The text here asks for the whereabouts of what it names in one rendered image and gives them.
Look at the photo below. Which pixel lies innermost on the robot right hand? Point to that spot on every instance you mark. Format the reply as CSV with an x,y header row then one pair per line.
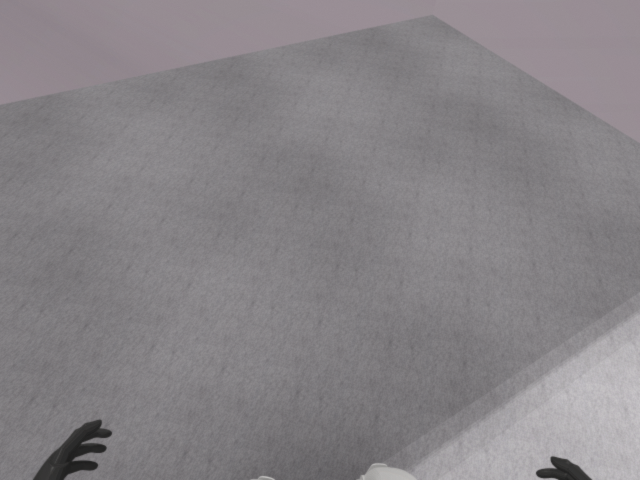
x,y
565,470

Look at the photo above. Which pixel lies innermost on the robot left hand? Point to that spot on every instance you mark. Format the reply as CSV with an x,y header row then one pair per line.
x,y
61,463

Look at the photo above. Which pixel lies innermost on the robot right shin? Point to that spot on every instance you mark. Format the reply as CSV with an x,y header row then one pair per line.
x,y
376,465

